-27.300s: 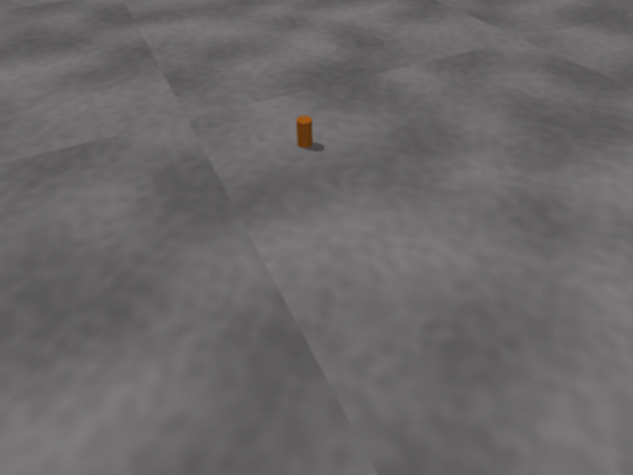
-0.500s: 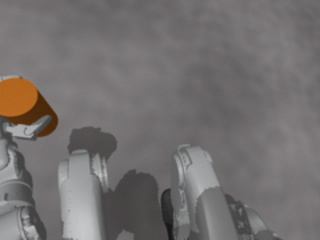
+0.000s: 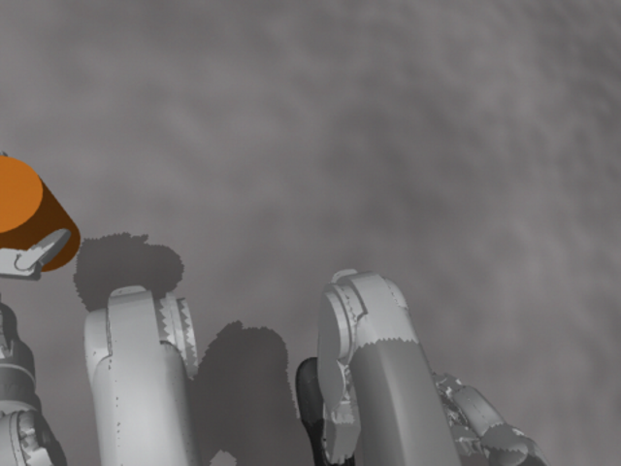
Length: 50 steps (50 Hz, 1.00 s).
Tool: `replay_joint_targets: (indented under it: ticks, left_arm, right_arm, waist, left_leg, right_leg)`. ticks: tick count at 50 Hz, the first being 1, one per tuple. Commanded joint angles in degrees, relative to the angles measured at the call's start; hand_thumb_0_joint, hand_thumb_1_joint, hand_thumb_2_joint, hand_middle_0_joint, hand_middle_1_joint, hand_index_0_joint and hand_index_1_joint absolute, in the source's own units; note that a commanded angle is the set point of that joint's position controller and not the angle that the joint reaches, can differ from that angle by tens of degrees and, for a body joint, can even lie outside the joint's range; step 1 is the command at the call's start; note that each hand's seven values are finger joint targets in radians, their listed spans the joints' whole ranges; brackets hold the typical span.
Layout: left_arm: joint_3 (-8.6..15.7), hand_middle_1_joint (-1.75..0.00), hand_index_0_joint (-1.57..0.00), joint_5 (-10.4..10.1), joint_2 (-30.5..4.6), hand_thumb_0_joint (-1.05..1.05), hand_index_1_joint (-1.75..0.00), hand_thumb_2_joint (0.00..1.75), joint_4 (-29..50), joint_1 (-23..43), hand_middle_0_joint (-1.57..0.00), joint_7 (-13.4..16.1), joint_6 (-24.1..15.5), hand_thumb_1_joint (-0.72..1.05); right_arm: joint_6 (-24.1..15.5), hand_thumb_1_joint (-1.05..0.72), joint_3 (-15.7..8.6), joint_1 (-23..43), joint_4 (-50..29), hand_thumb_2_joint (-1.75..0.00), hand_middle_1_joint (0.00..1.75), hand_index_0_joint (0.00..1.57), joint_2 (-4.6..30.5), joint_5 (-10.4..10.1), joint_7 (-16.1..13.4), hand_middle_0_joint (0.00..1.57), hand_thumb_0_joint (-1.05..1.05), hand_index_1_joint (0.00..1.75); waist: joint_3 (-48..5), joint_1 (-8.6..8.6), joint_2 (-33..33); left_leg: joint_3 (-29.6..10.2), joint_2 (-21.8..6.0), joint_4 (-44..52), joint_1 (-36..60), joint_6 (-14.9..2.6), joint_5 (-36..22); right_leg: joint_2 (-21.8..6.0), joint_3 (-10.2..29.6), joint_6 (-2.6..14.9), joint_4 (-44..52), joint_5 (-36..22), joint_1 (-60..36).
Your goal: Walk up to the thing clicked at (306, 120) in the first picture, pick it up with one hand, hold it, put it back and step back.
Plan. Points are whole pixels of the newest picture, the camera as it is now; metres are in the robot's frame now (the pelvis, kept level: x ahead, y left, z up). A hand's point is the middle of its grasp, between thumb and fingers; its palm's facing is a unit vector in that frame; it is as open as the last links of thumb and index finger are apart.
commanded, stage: lower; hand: left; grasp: from the side
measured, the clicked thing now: (22, 221) +0.41 +0.31 -0.12
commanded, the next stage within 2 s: loosen in 1.36 s
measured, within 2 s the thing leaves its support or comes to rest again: rests again in 1.16 s
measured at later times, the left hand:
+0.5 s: hand (31, 227) +0.41 +0.31 -0.16, palm faces +0.41 -0.91 -0.02, open 11.2 cm
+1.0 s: hand (40, 229) +0.42 +0.31 -0.18, palm faces +0.42 -0.91 -0.01, open 11.2 cm
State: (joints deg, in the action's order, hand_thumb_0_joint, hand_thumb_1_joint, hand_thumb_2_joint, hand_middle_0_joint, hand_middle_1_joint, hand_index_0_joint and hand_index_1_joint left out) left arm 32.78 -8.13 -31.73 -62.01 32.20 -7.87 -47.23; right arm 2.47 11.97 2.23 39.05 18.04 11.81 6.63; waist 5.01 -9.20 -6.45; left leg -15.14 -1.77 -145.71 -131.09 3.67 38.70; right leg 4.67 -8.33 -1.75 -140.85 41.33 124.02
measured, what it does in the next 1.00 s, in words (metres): stands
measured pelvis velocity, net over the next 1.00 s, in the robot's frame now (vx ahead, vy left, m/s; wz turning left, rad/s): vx -0.01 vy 0.02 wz -0.09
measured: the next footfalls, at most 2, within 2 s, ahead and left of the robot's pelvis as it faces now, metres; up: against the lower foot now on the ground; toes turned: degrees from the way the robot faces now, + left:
none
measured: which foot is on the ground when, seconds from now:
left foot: down 0.00-1.00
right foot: down 0.00-1.00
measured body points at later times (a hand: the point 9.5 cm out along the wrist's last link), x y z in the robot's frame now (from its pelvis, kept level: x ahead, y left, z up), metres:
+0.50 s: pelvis +0.00 +0.01 -0.01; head +0.23 +0.15 +0.34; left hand +0.39 +0.36 -0.15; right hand +0.16 -0.26 -0.08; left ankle +0.08 +0.14 -0.26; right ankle +0.10 -0.11 -0.26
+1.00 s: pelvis -0.01 +0.02 -0.02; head +0.22 +0.17 +0.32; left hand +0.39 +0.36 -0.18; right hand +0.15 -0.25 -0.06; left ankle +0.08 +0.14 -0.26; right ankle +0.10 -0.11 -0.26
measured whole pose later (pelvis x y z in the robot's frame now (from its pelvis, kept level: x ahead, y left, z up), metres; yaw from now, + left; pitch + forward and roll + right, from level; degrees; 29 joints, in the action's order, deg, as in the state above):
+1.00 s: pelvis -0.01 +0.02 -0.02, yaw -5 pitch +13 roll -15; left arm 35.8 -6.9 -45.6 -78.2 33.8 -2.1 -59.0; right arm 1.4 26.3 9.6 33.5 21.1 19.6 7.6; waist 16.3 -13.0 -15.3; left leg -22.5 -1.7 -152.6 -127.9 3.2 39.7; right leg 7.5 -13.3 -3.7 -141.8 39.2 118.9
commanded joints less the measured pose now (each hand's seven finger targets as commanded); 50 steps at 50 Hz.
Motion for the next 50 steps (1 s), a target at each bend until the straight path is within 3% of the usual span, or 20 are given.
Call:
replay_joint_targets:
  ticks: [1, 3, 5, 7, 9, 13, 14, 15, 17, 21, 27, 32, 36, 44, 46, 50]
  left_arm:
    - [1.6, -1.35, -1.24, -1.9, -13.3, 0.0, -1.34, 1.18, 7.2, 12.5, -1.22, 0.8, -6.3, 0.09]
    - [1.7, -1.35, -1.25, -1.4, -14.6, 0.0, -1.34, 1.16, 6.8, 13.2, -1.22, 1.1, -7.5, 0.07]
    - [3.3, -1.35, -1.24, -0.7, -17.6, 0.0, -1.34, 1.17, 5.9, 13.4, -1.22, 1.5, -8.2, 0.11]
    - [1.6, -1.34, -1.24, -0.5, -16.5, 0.0, -1.33, 1.17, 5.5, 14.4, -1.21, 1.4, -9.2, 0.12]
    - [3.8, -1.33, -1.24, -0.6, -19.2, 0.0, -1.32, 1.15, 5.2, 13.2, -1.21, 1.6, -10.0, 0.1]
    - [3.1, -1.3, -1.21, -0.6, -18.9, 0.0, -1.3, 1.14, 4.5, 14.3, -1.19, 2.0, -11.5, 0.1]
    - [4.0, -1.31, -1.22, -0.6, -20.2, 0.0, -1.3, 1.14, 4.0, 13.7, -1.2, 2.1, -11.7, 0.1]
    - [2.8, -1.31, -1.21, -0.4, -19.7, 0.0, -1.3, 1.14, 2.8, 14.3, -1.19, 2.0, -11.9, 0.09]
    - [4.1, -1.3, -1.22, -0.3, -21.9, 0.0, -1.29, 1.13, 2.8, 13.7, -1.2, 2.3, -12.3, 0.09]
    - [3.4, -1.3, -1.21, -0.5, -21.5, 0.0, -1.29, 1.13, 0.1, 13.5, -1.19, 2.7, -13.0, 0.1]
    - [3.8, -1.29, -1.19, -0.7, -22.9, 0.0, -1.28, 1.13, -2.5, 12.0, -1.16, 3.0, -14.2, 0.11]
    - [3.6, -1.28, -1.17, -0.4, -24.5, 0.0, -1.27, 1.13, -4.4, 13.2, -1.15, 3.9, -15.1, 0.11]
    - [4.9, -1.27, -1.18, -0.2, -26.7, 0.0, -1.26, 1.13, -4.7, 13.0, -1.15, 4.6, -16.1, 0.09]
    - [3.8, -1.28, -1.18, 0.7, -26.5, 0.0, -1.27, 1.14, -6.2, 13.4, -1.16, 5.6, -17.2, 0.1]
    - [4.2, -1.28, -1.18, 0.8, -27.4, 0.0, -1.27, 1.13, -6.4, 12.4, -1.16, 5.7, -17.2, 0.09]
    - [2.8, -1.27, -1.17, 0.5, -25.9, 0.0, -1.27, 1.14, -7.1, 13.4, -1.15, 6.4, -17.4, 0.07]
  right_arm:
    - [-0.5, -0.92, -3.1, -4.2, -2.9, -0.91, 0.3, 0.2, 15.6, 0.7, -0.5, 0.2, 0.0, 0.3]
    - [-0.7, -0.93, -2.4, -3.4, -3.3, -0.91, 0.3, 0.2, 15.8, 1.1, -0.4, 0.2, 0.0, 0.3]
    - [-0.6, -0.92, -2.1, -3.0, -3.2, -0.91, 0.3, 0.2, 16.8, 1.6, -0.5, 0.2, 0.0, 0.3]
    - [-0.5, -0.92, -1.5, -2.3, -3.3, -0.91, 0.3, 0.2, 17.3, 2.2, -0.4, 0.2, 0.0, 0.3]
    - [-0.6, -0.93, -0.7, -2.0, -3.5, -0.91, 0.3, 0.2, 17.8, 2.7, -0.3, 0.2, 0.0, 0.3]
    - [-0.5, -0.93, 0.6, -0.7, -4.1, -0.91, 0.3, 0.2, 18.7, 3.6, 0.0, 0.2, 0.0, 0.3]
    - [-0.4, -0.93, 0.8, -0.6, -3.9, -0.91, 0.3, 0.2, 19.0, 3.8, -0.1, 0.2, 0.0, 0.3]
    - [-0.3, -0.93, 1.4, -0.2, -4.1, -0.91, 0.3, 0.2, 19.0, 4.1, -0.1, 0.2, 0.0, 0.3]
    - [-0.3, -0.93, 1.8, -0.1, -4.1, -0.91, 0.3, 0.2, 19.7, 4.5, -0.1, 0.2, 0.0, 0.3]
    - [-0.4, -0.93, 3.1, 0.8, -4.6, -0.91, 0.3, 0.2, 20.1, 5.2, 0.0, 0.2, 0.0, 0.3]
    - [-0.4, -0.92, 4.6, 1.9, -5.0, -0.91, 0.3, 0.2, 20.9, 6.0, 0.0, 0.2, 0.0, 0.3]
    - [-0.4, -0.91, 5.7, 3.9, -5.8, -0.9, 0.3, 0.2, 21.5, 6.5, -0.1, 0.2, 0.0, 0.3]
    - [-0.5, -0.91, 6.4, 4.2, -6.0, -0.9, 0.3, 0.2, 21.9, 7.0, 0.0, 0.2, 0.0, 0.3]
    - [-0.6, -0.91, 7.3, 4.9, -6.5, -0.9, 0.3, 0.2, 22.6, 7.8, 0.0, 0.2, 0.0, 0.3]
    - [-0.6, -0.91, 7.5, 5.1, -6.5, -0.9, 0.3, 0.2, 22.7, 7.9, 0.0, 0.2, 0.0, 0.3]
    - [-0.7, -0.91, 8.0, 6.1, -7.3, -0.9, 0.3, 0.2, 22.7, 7.9, 0.2, 0.2, 0.0, 0.3]
  waist:
    - [-34.8, -1.33, 15.8]
    - [-34.5, -1.33, 16.7]
    - [-33.8, -1.44, 18.7]
    - [-33.1, -2.76, 19.3]
    - [-33.5, -2.03, 21.4]
    - [-32.5, -3.61, 23.4]
    - [-32.3, -3.13, 23.8]
    - [-31.4, -4.19, 23.4]
    - [-31.5, -4.0, 23.9]
    - [-29.5, -5.15, 22.6]
    - [-29.4, -5.38, 22.1]
    - [-25.7, -6.25, 21.9]
    - [-25.7, -6.37, 22.6]
    - [-24.2, -7.67, 23.3]
    - [-24.1, -7.05, 23.9]
    - [-22.2, -8.0, 22.5]
  left_leg:
    - [6.7, -1.3, 12.9, 20.9, -3.63, -4.6]
    - [6.2, -1.5, 13.1, 22.3, -3.43, -4.6]
    - [5.9, -1.7, 13.1, 23.6, -3.15, -5.5]
    - [5.3, -1.9, 12.9, 24.2, -2.94, -5.6]
    - [5.0, -2.1, 12.9, 26.3, -2.52, -7.1]
    - [3.8, -2.5, 13.1, 28.4, -2.0, -7.9]
    - [3.9, -2.5, 12.9, 28.2, -1.89, -8.0]
    - [3.8, -2.5, 12.5, 27.5, -2.05, -7.7]
    - [3.5, -2.7, 12.1, 28.0, -1.95, -8.4]
    - [3.0, -2.7, 11.3, 26.4, -2.15, -7.7]
    - [2.3, -2.8, 10.3, 26.5, -2.2, -8.3]
    - [1.7, -3.0, 10.5, 24.8, -2.26, -5.6]
    - [1.3, -3.2, 10.2, 25.4, -2.19, -6.4]
    - [0.4, -3.5, 10.5, 26.6, -1.91, -5.9]
    - [0.3, -3.6, 10.5, 26.7, -1.82, -6.3]
    - [-0.2, -3.6, 10.5, 25.7, -2.02, -5.1]
  right_leg:
    - [1.7, -4.5, 2.73, 14.5, -11.5, -19.4]
    - [1.7, -5.0, 2.87, 14.1, -11.1, -18.6]
    - [1.9, -5.2, 3.01, 13.5, -11.9, -18.1]
    - [1.9, -5.7, 3.04, 12.9, -12.2, -17.7]
    - [2.0, -6.1, 3.14, 12.3, -13.1, -18.2]
    - [1.9, -7.2, 3.18, 11.4, -13.8, -17.5]
    - [2.0, -7.2, 3.26, 11.2, -13.9, -17.9]
    - [2.0, -7.4, 2.98, 11.5, -14.1, -18.3]
    - [2.1, -7.5, 3.0, 11.3, -14.8, -18.9]
    - [2.3, -8.0, 2.72, 11.4, -14.9, -20.0]
    - [2.7, -8.7, 2.41, 11.2, -16.0, -21.5]
    - [2.9, -9.5, 2.36, 11.2, -14.1, -20.3]
    - [3.1, -9.9, 2.36, 10.8, -14.8, -21.1]
    - [3.4, -11.0, 2.25, 10.6, -14.6, -20.6]
    - [3.6, -11.1, 2.33, 10.3, -14.9, -20.7]
    - [3.6, -11.7, 2.24, 10.6, -14.1, -19.8]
